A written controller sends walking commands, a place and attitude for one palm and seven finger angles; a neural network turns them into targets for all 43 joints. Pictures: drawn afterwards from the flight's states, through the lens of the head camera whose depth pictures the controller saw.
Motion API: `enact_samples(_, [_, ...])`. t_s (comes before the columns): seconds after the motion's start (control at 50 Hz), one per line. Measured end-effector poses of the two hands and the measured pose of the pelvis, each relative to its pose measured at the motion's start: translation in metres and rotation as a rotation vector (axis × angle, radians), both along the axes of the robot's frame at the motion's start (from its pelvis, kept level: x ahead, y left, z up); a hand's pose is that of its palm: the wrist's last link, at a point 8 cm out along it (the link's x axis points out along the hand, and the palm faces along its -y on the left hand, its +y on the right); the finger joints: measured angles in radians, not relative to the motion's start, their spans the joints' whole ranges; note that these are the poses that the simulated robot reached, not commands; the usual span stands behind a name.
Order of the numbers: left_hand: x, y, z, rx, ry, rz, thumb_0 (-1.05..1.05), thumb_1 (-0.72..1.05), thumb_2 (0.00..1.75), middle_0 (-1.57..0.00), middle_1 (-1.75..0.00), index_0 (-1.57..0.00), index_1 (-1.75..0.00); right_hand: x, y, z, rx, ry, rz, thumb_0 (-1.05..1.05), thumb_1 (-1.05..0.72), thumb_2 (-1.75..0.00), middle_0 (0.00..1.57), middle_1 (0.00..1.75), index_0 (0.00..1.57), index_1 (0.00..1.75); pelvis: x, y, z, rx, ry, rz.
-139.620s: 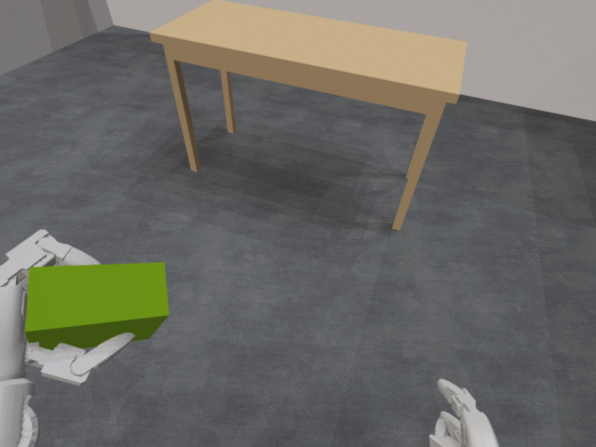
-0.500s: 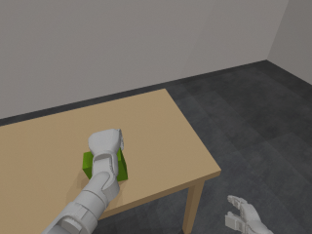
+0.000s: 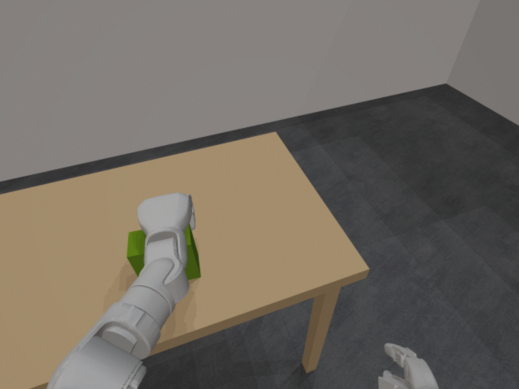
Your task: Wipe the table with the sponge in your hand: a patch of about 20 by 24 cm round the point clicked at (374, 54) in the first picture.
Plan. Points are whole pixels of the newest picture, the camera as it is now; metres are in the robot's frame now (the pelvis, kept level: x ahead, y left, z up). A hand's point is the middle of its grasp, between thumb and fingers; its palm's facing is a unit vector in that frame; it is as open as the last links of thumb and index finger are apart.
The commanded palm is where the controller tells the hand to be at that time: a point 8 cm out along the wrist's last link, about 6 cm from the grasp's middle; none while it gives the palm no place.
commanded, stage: wipe forward along the middle lane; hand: left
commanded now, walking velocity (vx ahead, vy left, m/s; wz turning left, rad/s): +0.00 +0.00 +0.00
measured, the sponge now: (168, 261) +0.35 +0.21 -0.03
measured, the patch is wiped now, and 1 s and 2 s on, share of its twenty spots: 1.00 1.00 1.00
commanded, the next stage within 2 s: slide back across to the first lane in 1.24 s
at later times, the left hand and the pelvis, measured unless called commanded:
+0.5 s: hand (170, 211) +0.43 +0.21 +0.03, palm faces -0.09 -0.02 -1.00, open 9.7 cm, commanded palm +0.41 +0.21 +0.06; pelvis +0.00 +0.00 -0.01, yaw -1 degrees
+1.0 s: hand (166, 193) +0.47 +0.23 +0.03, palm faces -0.10 +0.01 -1.00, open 9.7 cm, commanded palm +0.46 +0.22 +0.06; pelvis +0.00 +0.02 -0.01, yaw -1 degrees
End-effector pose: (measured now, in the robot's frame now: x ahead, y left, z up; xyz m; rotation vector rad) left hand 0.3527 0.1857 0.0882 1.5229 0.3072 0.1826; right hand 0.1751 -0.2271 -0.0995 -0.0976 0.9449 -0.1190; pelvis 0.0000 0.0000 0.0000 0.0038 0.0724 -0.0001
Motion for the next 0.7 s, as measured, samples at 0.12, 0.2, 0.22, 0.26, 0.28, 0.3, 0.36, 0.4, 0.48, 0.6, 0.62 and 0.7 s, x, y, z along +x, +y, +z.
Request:
enact_samples(0.12, [0.019, 0.007, 0.0, 0.001, 0.001, 0.015, 0.0, -0.57, 1.03, -0.85, -1.45, -0.85, -1.46, -0.021, -0.009, -0.009, -0.024, 0.059, -0.025, 0.01, -0.9, -0.9, 0.2, 0.3, 0.2, 0.3, -0.001, -0.002, -0.002, -0.002, 0.031, -0.002])
enact_samples(0.2, [0.031, 0.013, 0.0, 0.01, 0.008, 0.023, 0.0, -0.58, 1.03, -0.85, -1.45, -0.86, -1.46, -0.037, -0.016, -0.015, -0.038, 0.1, -0.053, 0.01, -0.9, -0.9, 0.2, 0.3, 0.2, 0.3, 0.0, -0.002, -0.004, -0.004, 0.052, -0.004])
enact_samples(0.22, [0.033, 0.014, 0.0, 0.011, 0.009, 0.023, 0.0, -0.58, 1.03, -0.85, -1.45, -0.86, -1.46, -0.041, -0.018, -0.016, -0.041, 0.11, -0.06, 0.01, -0.9, -0.9, 0.2, 0.3, 0.2, 0.3, 0.001, -0.002, -0.004, -0.005, 0.057, -0.005])
enact_samples(0.26, [0.037, 0.015, -0.001, 0.017, 0.014, 0.023, 0.0, -0.58, 1.03, -0.85, -1.45, -0.86, -1.46, -0.048, -0.022, -0.018, -0.045, 0.129, -0.072, 0.01, -0.9, -0.9, 0.2, 0.3, 0.2, 0.3, 0.002, -0.001, -0.004, -0.007, 0.064, -0.007])
enact_samples(0.28, [0.039, 0.015, -0.001, 0.02, 0.016, 0.021, 0.0, -0.58, 1.03, -0.85, -1.45, -0.86, -1.46, -0.051, -0.023, -0.019, -0.048, 0.137, -0.078, 0.01, -0.9, -0.9, 0.2, 0.3, 0.2, 0.3, 0.002, -0.001, -0.004, -0.008, 0.068, -0.007])
enact_samples(0.3, [0.041, 0.015, -0.002, 0.021, 0.019, 0.019, 0.0, -0.58, 1.03, -0.86, -1.45, -0.86, -1.46, -0.054, -0.024, -0.02, -0.05, 0.145, -0.083, 0.01, -0.9, -0.9, 0.2, 0.3, 0.2, 0.3, 0.003, -0.001, -0.004, -0.009, 0.07, -0.007])
enact_samples(0.36, [0.046, 0.017, -0.002, 0.024, 0.022, 0.016, 0.0, -0.58, 1.03, -0.86, -1.45, -0.86, -1.46, -0.061, -0.027, -0.022, -0.056, 0.164, -0.095, 0.01, -0.9, -0.9, 0.2, 0.3, 0.2, 0.3, 0.003, 0.0, -0.005, -0.01, 0.079, -0.006])
enact_samples(0.4, [0.05, 0.018, -0.002, 0.023, 0.021, 0.016, 0.0, -0.58, 1.03, -0.86, -1.45, -0.86, -1.46, -0.065, -0.028, -0.023, -0.058, 0.172, -0.102, 0.01, -0.9, -0.9, 0.2, 0.3, 0.2, 0.3, 0.004, 0.001, -0.005, -0.011, 0.085, -0.007])
enact_samples(0.48, [0.056, 0.021, -0.002, 0.024, 0.019, 0.016, 0.0, -0.58, 1.03, -0.86, -1.45, -0.86, -1.46, -0.069, -0.027, -0.023, -0.06, 0.181, -0.107, 0.01, -0.9, -0.9, 0.2, 0.3, 0.2, 0.3, 0.004, 0.003, -0.006, -0.013, 0.096, -0.007])
enact_samples(0.6, [0.067, 0.027, -0.001, 0.022, 0.021, 0.026, -0.01, -0.59, 1.04, -0.86, -1.45, -0.86, -1.46, -0.072, -0.022, -0.024, -0.063, 0.186, -0.109, 0.01, -0.9, -0.9, 0.2, 0.3, 0.2, 0.3, 0.003, 0.005, -0.007, -0.017, 0.114, -0.006])
enact_samples(0.62, [0.069, 0.028, -0.001, 0.021, 0.021, 0.027, -0.01, -0.59, 1.04, -0.86, -1.45, -0.86, -1.46, -0.072, -0.022, -0.024, -0.064, 0.187, -0.11, 0.01, -0.9, -0.9, 0.2, 0.3, 0.2, 0.3, 0.003, 0.006, -0.007, -0.017, 0.118, -0.006])
enact_samples(0.7, [0.076, 0.032, -0.001, 0.026, 0.021, 0.028, -0.01, -0.59, 1.04, -0.86, -1.45, -0.86, -1.46, -0.076, -0.019, -0.024, -0.066, 0.196, -0.113, 0.01, -0.9, -0.9, 0.2, 0.3, 0.2, 0.3, 0.004, 0.009, -0.008, -0.021, 0.132, -0.007])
